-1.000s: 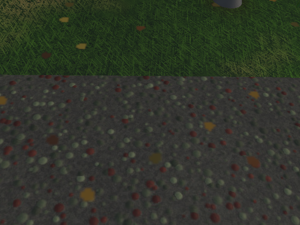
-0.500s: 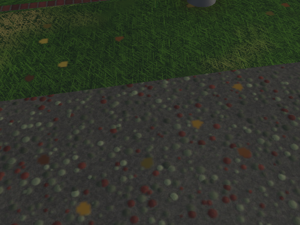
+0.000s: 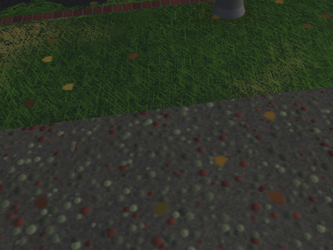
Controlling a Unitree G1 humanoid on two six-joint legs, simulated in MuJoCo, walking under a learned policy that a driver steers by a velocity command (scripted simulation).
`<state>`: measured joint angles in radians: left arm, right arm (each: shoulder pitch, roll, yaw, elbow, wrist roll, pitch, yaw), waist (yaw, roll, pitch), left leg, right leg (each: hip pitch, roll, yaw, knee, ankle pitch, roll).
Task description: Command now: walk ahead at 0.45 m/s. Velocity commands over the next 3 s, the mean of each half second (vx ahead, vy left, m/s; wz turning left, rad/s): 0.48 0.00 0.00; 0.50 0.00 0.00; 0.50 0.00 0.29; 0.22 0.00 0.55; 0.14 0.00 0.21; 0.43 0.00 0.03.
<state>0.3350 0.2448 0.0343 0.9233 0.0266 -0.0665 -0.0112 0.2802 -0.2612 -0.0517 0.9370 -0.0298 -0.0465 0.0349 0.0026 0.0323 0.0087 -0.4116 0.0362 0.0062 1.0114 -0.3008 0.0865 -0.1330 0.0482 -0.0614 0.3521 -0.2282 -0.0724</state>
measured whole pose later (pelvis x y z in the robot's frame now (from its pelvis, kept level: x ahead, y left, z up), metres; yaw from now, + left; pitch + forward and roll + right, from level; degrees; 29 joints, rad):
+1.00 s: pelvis +0.55 +0.01 -0.02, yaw +1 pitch +0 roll +0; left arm 0.12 0.22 0.05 0.91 0.02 -0.07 -0.01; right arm 0.38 -0.21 -0.04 1.04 -0.01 -0.08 0.00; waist -0.03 0.01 0.07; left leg -0.24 -0.03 0.01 1.12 -0.38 0.09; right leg -0.35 0.05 -0.11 0.52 -0.18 -0.10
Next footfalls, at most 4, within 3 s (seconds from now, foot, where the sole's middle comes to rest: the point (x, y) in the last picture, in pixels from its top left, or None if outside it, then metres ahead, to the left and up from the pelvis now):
0.32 left None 0.35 0.11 -0.78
0.90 right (194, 214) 0.66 -0.06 -0.78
1.46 left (153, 161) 0.94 0.13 -0.78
2.00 right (168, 124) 1.18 0.06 -0.78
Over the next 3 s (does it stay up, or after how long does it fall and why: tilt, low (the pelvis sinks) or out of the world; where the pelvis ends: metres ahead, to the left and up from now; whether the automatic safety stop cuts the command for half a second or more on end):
stays up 1.26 0.16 0.00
